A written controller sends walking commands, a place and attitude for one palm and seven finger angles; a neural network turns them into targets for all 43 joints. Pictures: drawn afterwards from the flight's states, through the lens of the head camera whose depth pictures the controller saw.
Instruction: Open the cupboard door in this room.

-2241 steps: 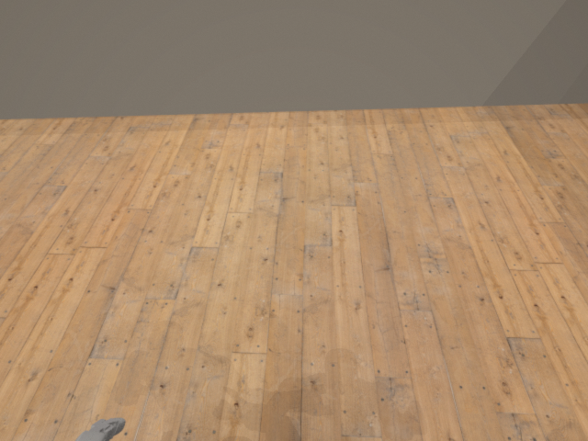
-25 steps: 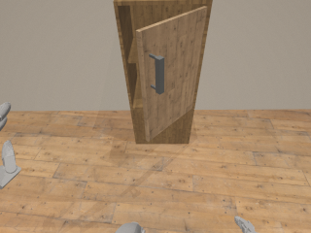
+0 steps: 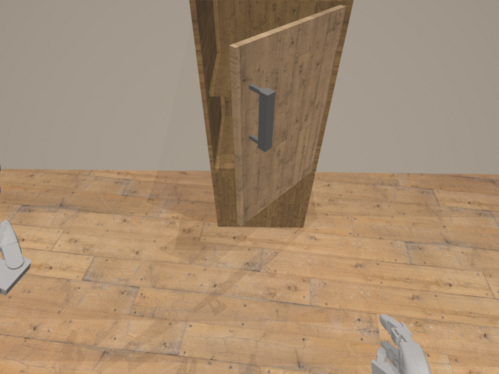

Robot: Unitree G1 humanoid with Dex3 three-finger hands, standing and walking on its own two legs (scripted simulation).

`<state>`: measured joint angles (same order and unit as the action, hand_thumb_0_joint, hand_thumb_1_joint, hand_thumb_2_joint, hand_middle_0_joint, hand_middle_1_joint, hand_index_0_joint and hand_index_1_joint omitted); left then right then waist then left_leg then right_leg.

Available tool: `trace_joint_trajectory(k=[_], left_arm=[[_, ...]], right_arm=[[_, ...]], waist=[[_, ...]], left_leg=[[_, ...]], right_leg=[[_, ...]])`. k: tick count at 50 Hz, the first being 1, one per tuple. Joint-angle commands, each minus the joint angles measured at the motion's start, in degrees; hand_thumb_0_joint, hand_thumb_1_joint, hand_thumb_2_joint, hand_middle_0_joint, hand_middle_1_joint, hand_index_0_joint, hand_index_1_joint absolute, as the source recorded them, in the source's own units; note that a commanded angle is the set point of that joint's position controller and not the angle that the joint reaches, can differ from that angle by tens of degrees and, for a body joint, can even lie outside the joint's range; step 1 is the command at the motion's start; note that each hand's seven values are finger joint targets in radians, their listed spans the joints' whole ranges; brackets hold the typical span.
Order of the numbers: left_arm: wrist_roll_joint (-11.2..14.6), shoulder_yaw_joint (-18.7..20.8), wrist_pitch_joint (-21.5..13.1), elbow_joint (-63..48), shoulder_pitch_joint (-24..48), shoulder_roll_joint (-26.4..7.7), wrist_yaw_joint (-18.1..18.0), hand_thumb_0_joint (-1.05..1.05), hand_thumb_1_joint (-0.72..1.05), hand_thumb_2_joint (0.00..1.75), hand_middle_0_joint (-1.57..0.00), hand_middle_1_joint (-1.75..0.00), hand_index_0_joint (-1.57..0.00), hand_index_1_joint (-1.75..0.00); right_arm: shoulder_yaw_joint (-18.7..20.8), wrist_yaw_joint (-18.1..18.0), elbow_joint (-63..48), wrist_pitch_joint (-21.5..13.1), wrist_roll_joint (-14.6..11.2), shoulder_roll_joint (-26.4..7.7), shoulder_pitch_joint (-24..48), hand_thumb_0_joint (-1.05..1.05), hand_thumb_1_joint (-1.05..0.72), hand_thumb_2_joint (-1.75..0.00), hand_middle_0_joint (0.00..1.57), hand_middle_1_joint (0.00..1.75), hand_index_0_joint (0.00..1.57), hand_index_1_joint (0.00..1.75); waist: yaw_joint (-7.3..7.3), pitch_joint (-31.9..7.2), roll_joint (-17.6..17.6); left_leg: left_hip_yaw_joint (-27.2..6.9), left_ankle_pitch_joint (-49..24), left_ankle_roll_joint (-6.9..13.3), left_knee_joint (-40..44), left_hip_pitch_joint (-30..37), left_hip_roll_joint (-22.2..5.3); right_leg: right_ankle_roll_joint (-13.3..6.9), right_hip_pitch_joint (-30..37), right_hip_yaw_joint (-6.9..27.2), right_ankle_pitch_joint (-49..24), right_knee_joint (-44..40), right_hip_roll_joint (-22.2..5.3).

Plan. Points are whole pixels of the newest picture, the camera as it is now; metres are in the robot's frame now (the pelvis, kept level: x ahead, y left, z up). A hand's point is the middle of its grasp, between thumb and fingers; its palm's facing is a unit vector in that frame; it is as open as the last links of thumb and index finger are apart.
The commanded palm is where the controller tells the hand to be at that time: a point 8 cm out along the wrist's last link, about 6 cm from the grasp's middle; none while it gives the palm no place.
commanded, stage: stop stepping back and stand still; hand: left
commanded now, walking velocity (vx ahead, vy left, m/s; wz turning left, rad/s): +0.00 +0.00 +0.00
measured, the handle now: (259, 118) +0.66 +0.02 +0.07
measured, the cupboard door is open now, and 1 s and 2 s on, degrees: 45 45 45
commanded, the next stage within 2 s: let the arm hang, fingers relaxed in 0.74 s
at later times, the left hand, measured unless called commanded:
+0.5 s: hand out of the picture +0.17 +0.31 +0.15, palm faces +0.42 -0.79 -0.45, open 7.4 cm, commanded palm +0.11 +0.34 +0.18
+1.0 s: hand out of the picture +0.13 +0.28 -0.06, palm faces +0.06 -0.90 -0.43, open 7.4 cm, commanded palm none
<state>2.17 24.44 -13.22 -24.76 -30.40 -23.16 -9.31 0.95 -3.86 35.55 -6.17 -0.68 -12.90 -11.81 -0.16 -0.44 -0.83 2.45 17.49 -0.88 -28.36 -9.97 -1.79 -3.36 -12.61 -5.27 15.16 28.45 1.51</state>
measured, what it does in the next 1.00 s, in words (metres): shifts its weight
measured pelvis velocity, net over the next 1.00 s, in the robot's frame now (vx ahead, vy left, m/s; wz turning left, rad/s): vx -0.05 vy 0.04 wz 0.01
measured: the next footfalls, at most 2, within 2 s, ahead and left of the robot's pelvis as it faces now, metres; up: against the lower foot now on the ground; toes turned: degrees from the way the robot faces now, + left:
none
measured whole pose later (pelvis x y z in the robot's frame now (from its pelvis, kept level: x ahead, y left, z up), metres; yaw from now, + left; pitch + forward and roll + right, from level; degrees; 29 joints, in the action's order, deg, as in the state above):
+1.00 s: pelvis -0.05 +0.04 -0.01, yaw +1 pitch +0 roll +1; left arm -1.9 5.5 0.7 23.4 -15.4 -17.5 -0.4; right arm 0.1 0.8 46.9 -2.8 1.3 -17.1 -7.4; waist 0.7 1.5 -4.3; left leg 3.8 14.6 3.4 -32.0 -17.7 2.4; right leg 0.0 -20.5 -3.9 12.3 32.8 -2.9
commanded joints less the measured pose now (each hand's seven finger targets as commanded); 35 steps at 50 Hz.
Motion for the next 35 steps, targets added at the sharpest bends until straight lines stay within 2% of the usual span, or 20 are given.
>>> trace_joint_trajectory(k=[1,2,4,5,8,9,14,15,18,22,24,28,29,35], left_arm=[[-0.1,4.2,-2.1,-11.1,2.5,-9.1,-0.3,0.0,0.9,0.9,-0.2,-0.3,-0.2,-0.3],[0.0,3.6,-1.9,-12.7,3.3,-9.0,-0.3,0.0,0.9,0.9,-0.2,-0.3,-0.2,-0.3],[0.2,5.9,-1.9,-14.8,2.8,-11.3,-0.4,0.0,0.9,0.9,-0.2,-0.3,-0.2,-0.3],[0.3,6.1,-1.8,-14.8,1.9,-11.0,-0.4,0.0,0.9,0.9,-0.2,-0.3,-0.2,-0.3],[0.7,7.4,-1.8,-16.2,0.4,-11.4,-0.7,0.0,0.9,0.9,-0.2,-0.3,-0.2,-0.3],[0.7,8.2,-1.9,-17.1,0.2,-12.1,-0.7,0.0,0.9,0.9,-0.2,-0.3,-0.2,-0.3],[0.9,6.7,-1.6,-14.5,-1.6,-9.7,-0.5,0.0,0.9,0.9,-0.2,-0.3,-0.2,-0.3],[0.9,6.3,-1.4,-12.9,-1.4,-9.1,-0.5,0.0,0.9,0.9,-0.2,-0.3,-0.2,-0.3],[0.7,4.8,-1.0,-11.2,-0.1,-7.8,-0.3,0.0,0.9,0.9,-0.2,-0.3,-0.2,-0.3],[0.2,4.0,-1.0,-12.1,2.1,-7.9,-0.3,0.0,0.9,0.9,-0.2,-0.3,-0.2,-0.3],[-0.2,5.2,-1.3,-14.8,4.0,-9.8,-0.5,0.0,0.9,0.9,-0.2,-0.3,-0.2,-0.3],[-0.4,5.0,-1.6,-15.5,3.0,-9.2,-0.8,0.0,0.9,0.9,-0.2,-0.3,-0.2,-0.3],[-0.5,5.8,-1.6,-15.7,2.7,-10.0,-0.9,0.0,0.9,0.9,-0.2,-0.3,-0.2,-0.3],[-0.3,4.8,-1.6,-11.2,1.0,-7.8,-0.7,0.0,0.9,0.9,-0.2,-0.3,-0.2,-0.3]], right_arm=[[1.7,0.0,-8.4,-2.5,0.0,-6.5,3.6,0.0,-0.9,-0.9,0.2,0.3,0.2,0.3],[1.7,0.1,-9.0,-2.4,0.0,-6.6,3.8,0.0,-0.9,-0.9,0.2,0.3,0.2,0.3],[1.4,0.0,-9.3,-2.5,0.1,-6.5,4.6,0.0,-0.9,-0.9,0.2,0.3,0.2,0.3],[1.2,0.0,-9.5,-2.3,0.1,-6.1,4.6,0.0,-0.9,-0.9,0.2,0.3,0.2,0.3],[0.9,0.1,-10.1,-2.0,0.2,-5.7,4.8,0.0,-0.9,-0.9,0.2,0.3,0.2,0.3],[1.0,0.0,-10.2,-2.0,0.2,-5.8,5.0,0.0,-0.9,-0.9,0.2,0.3,0.2,0.3],[0.9,0.0,-10.0,-1.9,0.2,-5.6,4.6,0.0,-0.9,-0.9,0.2,0.3,0.2,0.3],[0.8,-0.1,-9.7,-1.9,0.2,-5.6,4.4,0.0,-0.9,-0.9,0.2,0.3,0.2,0.3],[1.0,-0.2,-9.4,-1.8,0.1,-6.2,4.2,0.0,-0.9,-0.9,0.2,0.3,0.2,0.3],[1.1,-0.5,-9.4,-2.2,0.1,-6.3,4.6,0.0,-0.9,-0.9,0.2,0.3,0.2,0.3],[1.3,-0.6,-9.5,-2.5,0.3,-6.6,5.2,0.0,-0.9,-0.9,0.2,0.3,0.2,0.3],[1.1,-0.6,-9.7,-2.9,0.4,-6.1,4.8,0.0,-0.9,-0.9,0.2,0.3,0.2,0.3],[1.2,-0.6,-9.7,-3.1,0.4,-6.2,4.8,0.0,-0.9,-0.9,0.2,0.3,0.2,0.3],[1.2,-0.5,-9.2,-2.8,0.4,-5.9,4.3,0.0,-0.9,-0.9,0.2,0.3,0.2,0.3]], waist=[[0.6,-3.6,-1.4],[0.5,-4.2,-0.4],[0.16,-5.1,-1.0],[0.05,-5.3,-0.3],[-0.19,-5.6,-2.5],[-0.27,-5.4,-4.5],[-0.19,-4.5,-5.0],[-0.04,-3.5,-3.6],[0.07,-2.9,-2.4],[-0.14,-2.0,-2.3],[-0.36,-2.4,-3.8],[-0.59,-2.5,-5.8],[-0.64,-2.0,-5.7],[-0.24,-0.7,-2.1]], left_leg=[[-3.3,-20.6,2.2,2.2,-4.5,-3.2],[-3.5,-22.0,2.0,2.5,-4.0,-3.1],[-3.8,-22.7,1.9,3.2,-3.5,-3.2],[-4.3,-22.1,1.9,3.9,-4.2,-3.4],[-4.2,-20.4,1.8,5.4,-4.3,-3.2],[-4.1,-19.6,1.7,6.0,-4.7,-3.1],[-4.4,-16.4,1.4,8.3,-5.7,-3.7],[-5.0,-14.6,1.6,9.0,-6.9,-4.0],[-5.0,-9.8,1.8,9.9,-8.1,-3.7],[-5.5,-4.9,2.1,11.8,-9.5,-3.7],[-5.9,-4.0,1.9,12.5,-9.9,-3.5],[-5.9,-2.0,2.2,12.9,-10.9,-3.4],[-6.1,-1.0,1.9,13.2,-11.4,-3.3],[-5.5,-0.4,1.7,12.0,-11.4,-2.9]], right_leg=[[2.4,8.7,8.8,-24.7,-2.1,-6.2],[2.5,9.2,8.2,-25.5,-1.8,-5.9],[2.7,9.5,7.6,-25.0,-1.7,-5.7],[2.9,10.3,7.1,-23.5,-1.8,-5.5],[3.0,10.7,6.7,-20.7,-2.6,-4.8],[3.0,10.7,6.4,-19.4,-2.7,-4.7],[3.6,10.4,5.3,-16.0,-3.6,-3.7],[3.9,10.4,5.1,-14.8,-3.8,-3.6],[4.0,10.1,5.5,-12.4,-4.9,-3.5],[4.3,9.9,5.1,-9.3,-5.3,-3.3],[4.3,10.5,4.9,-8.5,-5.0,-3.3],[4.2,11.3,5.0,-8.1,-4.8,-3.2],[4.1,11.1,4.8,-7.1,-5.2,-3.3],[3.9,9.3,5.8,-6.5,-7.4,-3.9]])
